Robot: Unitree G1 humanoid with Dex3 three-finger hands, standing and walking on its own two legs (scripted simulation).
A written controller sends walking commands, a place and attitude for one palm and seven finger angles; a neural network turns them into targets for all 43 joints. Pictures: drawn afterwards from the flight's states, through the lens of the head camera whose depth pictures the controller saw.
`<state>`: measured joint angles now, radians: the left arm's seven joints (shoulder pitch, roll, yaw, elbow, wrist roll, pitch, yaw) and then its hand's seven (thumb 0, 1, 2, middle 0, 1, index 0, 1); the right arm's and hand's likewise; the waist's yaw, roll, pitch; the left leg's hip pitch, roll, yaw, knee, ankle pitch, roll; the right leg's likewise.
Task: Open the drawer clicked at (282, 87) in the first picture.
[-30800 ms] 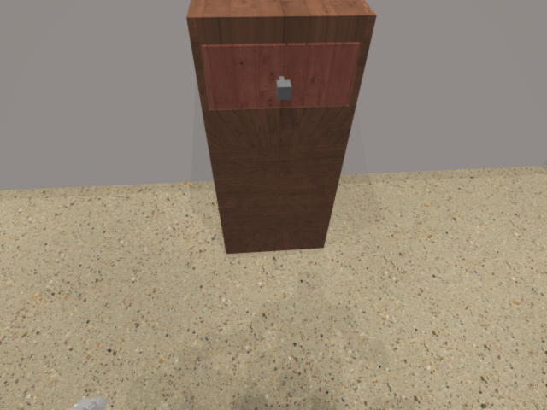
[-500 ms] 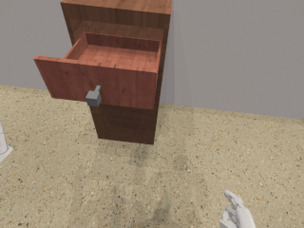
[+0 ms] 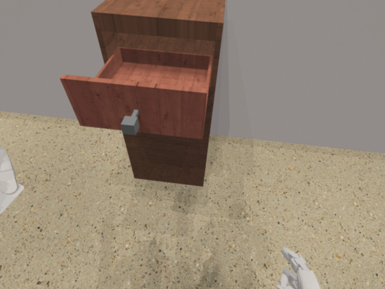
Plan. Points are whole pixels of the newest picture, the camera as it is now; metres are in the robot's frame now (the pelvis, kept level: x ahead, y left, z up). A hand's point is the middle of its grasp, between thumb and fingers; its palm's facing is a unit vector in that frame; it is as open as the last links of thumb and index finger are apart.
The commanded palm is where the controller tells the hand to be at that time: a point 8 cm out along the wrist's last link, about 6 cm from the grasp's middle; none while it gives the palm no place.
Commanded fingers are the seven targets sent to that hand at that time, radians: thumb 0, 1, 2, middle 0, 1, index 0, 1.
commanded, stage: stop stepping back and stand still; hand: left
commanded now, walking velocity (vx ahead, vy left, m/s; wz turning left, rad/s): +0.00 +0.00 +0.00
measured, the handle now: (132, 120) +0.52 +0.19 +0.05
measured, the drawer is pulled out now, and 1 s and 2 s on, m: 0.30 0.30 0.30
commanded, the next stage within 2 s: let the arm hang, fingers relaxed in 0.02 s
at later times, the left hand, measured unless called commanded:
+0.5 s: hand out of the picture -0.03 +0.17 -0.18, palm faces +0.00 -0.99 -0.15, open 7.2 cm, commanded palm none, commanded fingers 0.00 0.90 0.90 -0.20 -0.30 -0.20 -0.30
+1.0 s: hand out of the picture +0.04 +0.23 -0.15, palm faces +0.03 -0.95 -0.32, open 7.4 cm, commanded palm none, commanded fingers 0.00 0.90 0.90 -0.20 -0.30 -0.20 -0.30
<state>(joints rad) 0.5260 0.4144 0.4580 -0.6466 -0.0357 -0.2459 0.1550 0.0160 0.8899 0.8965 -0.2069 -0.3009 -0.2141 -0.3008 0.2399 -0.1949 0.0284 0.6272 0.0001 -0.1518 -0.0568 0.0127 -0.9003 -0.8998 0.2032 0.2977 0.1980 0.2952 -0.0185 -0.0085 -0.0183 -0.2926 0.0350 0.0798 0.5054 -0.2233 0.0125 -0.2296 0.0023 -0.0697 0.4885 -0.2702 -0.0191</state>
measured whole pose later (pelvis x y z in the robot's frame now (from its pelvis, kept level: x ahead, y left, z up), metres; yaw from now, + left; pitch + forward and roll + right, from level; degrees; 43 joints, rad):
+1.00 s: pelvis -0.01 +0.00 +0.01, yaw +2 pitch -2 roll +0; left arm 0.16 0.27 0.02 1.10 0.01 0.00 0.02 0.01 0.91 0.90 -0.20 -0.30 -0.20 -0.30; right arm 0.18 -0.22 -0.01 1.12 -0.01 0.01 -0.01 0.00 -0.90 -0.90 0.20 0.30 0.20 0.30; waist -0.01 0.03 0.04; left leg -0.20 0.01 0.06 0.38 -0.14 0.01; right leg -0.14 0.00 -0.07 0.39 -0.21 -0.02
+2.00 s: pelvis +0.03 -0.01 +0.01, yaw +1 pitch -1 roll +0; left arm 0.10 0.32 0.02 1.12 0.01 -0.01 0.01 0.01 0.91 0.90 -0.20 -0.30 -0.21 -0.30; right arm 0.09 -0.33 -0.01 1.12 -0.01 0.01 -0.01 0.00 -0.90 -0.90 0.20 0.30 0.20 0.30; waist -0.01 0.01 0.07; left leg -0.13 0.03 0.06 0.31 -0.16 -0.01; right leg -0.06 0.02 -0.06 0.29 -0.21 -0.03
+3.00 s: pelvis +0.04 -0.02 +0.01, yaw +1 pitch -1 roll +0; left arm 0.11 0.33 0.01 1.12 0.01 -0.01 0.01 0.01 0.91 0.90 -0.20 -0.30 -0.21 -0.30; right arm 0.10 -0.33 -0.01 1.12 -0.01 0.01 -0.02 0.00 -0.90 -0.90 0.20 0.30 0.20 0.30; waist -0.02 0.00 0.07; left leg -0.11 0.03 0.07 0.30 -0.17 -0.02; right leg -0.04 0.02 -0.06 0.27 -0.22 -0.04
